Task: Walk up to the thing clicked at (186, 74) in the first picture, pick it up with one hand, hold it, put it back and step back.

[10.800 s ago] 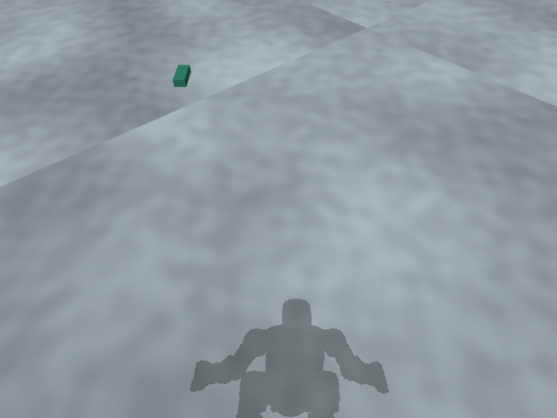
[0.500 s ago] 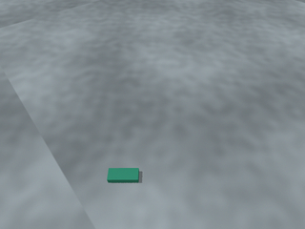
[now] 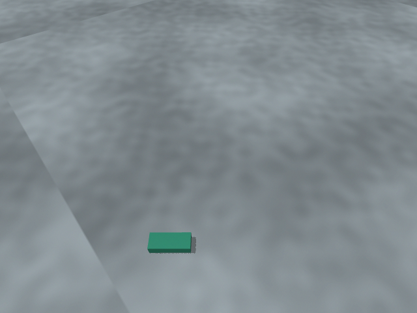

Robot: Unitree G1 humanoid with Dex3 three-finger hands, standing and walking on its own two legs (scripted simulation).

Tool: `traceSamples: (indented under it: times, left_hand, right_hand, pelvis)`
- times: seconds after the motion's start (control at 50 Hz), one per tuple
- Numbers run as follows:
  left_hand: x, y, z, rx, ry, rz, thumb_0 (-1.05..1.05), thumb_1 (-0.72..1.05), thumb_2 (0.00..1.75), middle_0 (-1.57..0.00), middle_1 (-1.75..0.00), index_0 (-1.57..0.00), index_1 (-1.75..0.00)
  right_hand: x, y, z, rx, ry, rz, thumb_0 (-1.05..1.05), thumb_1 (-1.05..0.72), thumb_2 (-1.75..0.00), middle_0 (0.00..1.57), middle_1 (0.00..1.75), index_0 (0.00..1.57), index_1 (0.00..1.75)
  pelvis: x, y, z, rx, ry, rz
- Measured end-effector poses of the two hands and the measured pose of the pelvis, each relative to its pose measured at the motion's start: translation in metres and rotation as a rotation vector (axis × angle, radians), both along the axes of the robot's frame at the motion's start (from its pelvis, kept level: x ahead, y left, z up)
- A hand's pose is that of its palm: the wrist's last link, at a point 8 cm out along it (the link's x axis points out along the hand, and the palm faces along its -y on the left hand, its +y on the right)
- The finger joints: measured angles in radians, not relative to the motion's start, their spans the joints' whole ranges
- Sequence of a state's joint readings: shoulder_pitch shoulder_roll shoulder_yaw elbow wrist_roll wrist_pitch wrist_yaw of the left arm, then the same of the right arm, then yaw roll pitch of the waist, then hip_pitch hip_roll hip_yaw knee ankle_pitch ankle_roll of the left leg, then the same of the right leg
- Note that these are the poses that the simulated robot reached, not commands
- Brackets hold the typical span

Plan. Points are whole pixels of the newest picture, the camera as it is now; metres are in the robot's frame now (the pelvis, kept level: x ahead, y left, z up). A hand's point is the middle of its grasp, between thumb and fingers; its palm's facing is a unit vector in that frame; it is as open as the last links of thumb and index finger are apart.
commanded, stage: walk up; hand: left
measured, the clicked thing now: (170, 242) +0.54 +0.20 -0.76
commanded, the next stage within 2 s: stand in 2.00 s
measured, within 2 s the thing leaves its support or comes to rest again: neither
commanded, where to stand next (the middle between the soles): +0.13 +0.02 m, yaw -2 degrees
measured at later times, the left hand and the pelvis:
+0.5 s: hand out of the picture +0.12 +0.35 -0.17, palm faces -0.06 -0.93 -0.36, open 7.4 cm; pelvis +0.08 +0.07 -0.01, yaw -2 degrees
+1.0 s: hand (98, 280) +0.22 +0.27 -0.17, palm faces -0.04 -0.94 -0.33, open 7.4 cm; pelvis +0.10 +0.02 -0.02, yaw -1 degrees
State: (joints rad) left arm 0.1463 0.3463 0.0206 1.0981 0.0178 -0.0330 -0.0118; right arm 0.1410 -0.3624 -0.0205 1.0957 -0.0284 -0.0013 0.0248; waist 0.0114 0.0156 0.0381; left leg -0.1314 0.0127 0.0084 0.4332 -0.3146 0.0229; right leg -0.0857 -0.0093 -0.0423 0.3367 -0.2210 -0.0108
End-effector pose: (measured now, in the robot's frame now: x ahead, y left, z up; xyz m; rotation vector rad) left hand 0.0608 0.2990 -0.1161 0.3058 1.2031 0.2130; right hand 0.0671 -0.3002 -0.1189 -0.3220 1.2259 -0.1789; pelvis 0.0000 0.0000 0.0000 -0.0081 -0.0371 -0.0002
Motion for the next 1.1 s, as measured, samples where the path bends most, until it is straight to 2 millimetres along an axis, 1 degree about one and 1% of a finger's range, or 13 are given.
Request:
traceSamples:
  times: [0.1,0.18,0.26,0.34,0.4,0.48,0.6,0.68,0.76,0.84,0.9,0.98,1.1]
  left_hand:
    - [-0.017,0.027,0.003,0.03,-0.005,0.039,0.01,0.9,0.89,-0.21,-0.3,-0.21,-0.3]
    - [-0.024,0.059,-0.002,0.046,0.056,0.049,0.01,0.9,0.89,-0.21,-0.3,-0.21,-0.3]
    - [-0.013,0.091,-0.02,0.048,0.104,0.053,0.01,0.9,0.9,-0.21,-0.3,-0.21,-0.3]
    - [0.01,0.1,-0.025,0.034,0.125,0.044,0.01,0.91,0.9,-0.2,-0.3,-0.2,-0.3]
    - [0.028,0.099,-0.024,0.019,0.123,0.024,0.01,0.91,0.9,-0.2,-0.3,-0.2,-0.3]
    - [0.053,0.095,-0.021,0.019,0.122,-0.008,0.01,0.91,0.9,-0.2,-0.3,-0.2,-0.3]
    - [0.092,0.08,-0.014,0.051,0.064,-0.046,0.01,0.91,0.9,-0.2,-0.3,-0.2,-0.3]
    - [0.109,0.062,-0.011,0.077,0.011,-0.067,0.01,0.91,0.9,-0.2,-0.3,-0.2,-0.3]
    - [0.122,0.043,-0.003,0.066,-0.025,-0.088,0.01,0.91,0.9,-0.2,-0.3,-0.2,-0.3]
    - [0.138,0.031,-0.004,0.049,-0.065,-0.106,0.01,0.9,0.9,-0.21,-0.3,-0.21,-0.3]
    - [0.147,0.028,-0.012,0.025,-0.096,-0.098,0.01,0.9,0.9,-0.21,-0.3,-0.21,-0.3]
    - [0.15,0.021,-0.018,-0.006,-0.091,-0.071,0.01,0.91,0.9,-0.21,-0.3,-0.21,-0.3]
    - [0.143,0.013,-0.014,-0.025,-0.074,-0.062,0.01,0.91,0.9,-0.21,-0.3,-0.21,-0.3]
  right_hand:
    - [0.011,-0.001,0.006,-0.025,0.009,0.02,0.0,-0.9,-0.9,0.2,0.3,0.2,0.3]
    - [0.027,0.009,0.011,-0.053,0.0,0.03,0.0,-0.9,-0.9,0.2,0.3,0.2,0.3]
    - [0.041,0.03,0.006,-0.097,-0.02,0.02,0.0,-0.9,-0.9,0.2,0.3,0.2,0.3]
    - [0.05,0.056,0.009,-0.082,-0.03,0.01,0.0,-0.9,-0.9,0.2,0.3,0.2,0.3]
    - [0.059,0.067,0.011,-0.07,-0.047,0.01,0.0,-0.9,-0.9,0.2,0.3,0.2,0.3]
    - [0.073,0.067,0.01,-0.07,-0.071,-0.002,0.0,-0.9,-0.9,0.2,0.3,0.21,0.3]
    - [0.086,0.038,-0.001,-0.084,-0.082,-0.015,0.0,-0.9,-0.9,0.2,0.31,0.21,0.3]
    - [0.096,0.013,-0.015,-0.087,-0.083,-0.035,0.0,-0.9,-0.9,0.2,0.3,0.21,0.3]
    - [0.101,0.005,-0.015,-0.083,-0.076,-0.049,0.0,-0.9,-0.9,0.2,0.3,0.2,0.3]
    - [0.099,0.007,-0.014,-0.075,-0.057,-0.031,0.0,-0.9,-0.9,0.2,0.3,0.2,0.3]
    - [0.094,0.011,-0.017,-0.077,-0.034,-0.012,0.0,-0.9,-0.9,0.2,0.3,0.2,0.3]
    - [0.089,0.02,-0.012,-0.054,-0.016,-0.002,0.0,-0.9,-0.9,0.2,0.3,0.2,0.3]
    - [0.1,0.021,-0.006,-0.029,-0.044,-0.003,0.0,-0.9,-0.9,0.2,0.3,0.21,0.3]
  pelvis:
    - [0.012,0.015,-0.003,-0.017,-0.004,0.0]
    - [0.028,0.036,-0.007,-0.024,-0.012,0.01]
    - [0.044,0.06,-0.022,-0.006,-0.024,0.01]
    - [0.057,0.068,-0.018,0.001,-0.018,0.004]
    - [0.066,0.071,-0.014,0.002,-0.01,-0.009]
    - [0.075,0.071,-0.014,0.001,-0.002,-0.027]
    - [0.083,0.054,-0.022,0.006,0.006,-0.039]
    - [0.086,0.038,-0.03,0.0,-0.001,-0.039]
    - [0.089,0.032,-0.025,0.023,0.004,-0.048]
    - [0.093,0.03,-0.023,0.023,0.018,-0.037]
    - [0.094,0.03,-0.028,0.022,0.019,-0.019]
    - [0.096,0.026,-0.024,0.03,0.007,-0.018]
    - [0.097,0.021,-0.015,0.014,-0.003,-0.012]
